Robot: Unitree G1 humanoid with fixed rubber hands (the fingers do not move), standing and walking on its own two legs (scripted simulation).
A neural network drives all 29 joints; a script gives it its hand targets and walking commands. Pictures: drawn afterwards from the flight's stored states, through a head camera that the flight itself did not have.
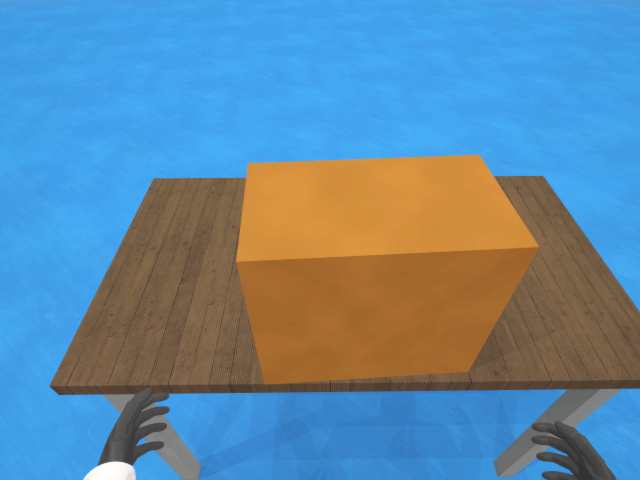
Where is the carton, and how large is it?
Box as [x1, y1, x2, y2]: [236, 155, 538, 384]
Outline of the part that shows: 479,155 248,163 236,263 265,384 467,371 469,369 538,248 534,239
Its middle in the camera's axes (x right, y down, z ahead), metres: +0.07 +0.05 +0.57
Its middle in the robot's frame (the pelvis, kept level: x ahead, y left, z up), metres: +0.41 -0.04 +0.04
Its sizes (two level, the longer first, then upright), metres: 0.320 0.180 0.282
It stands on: a table, 0.67 m high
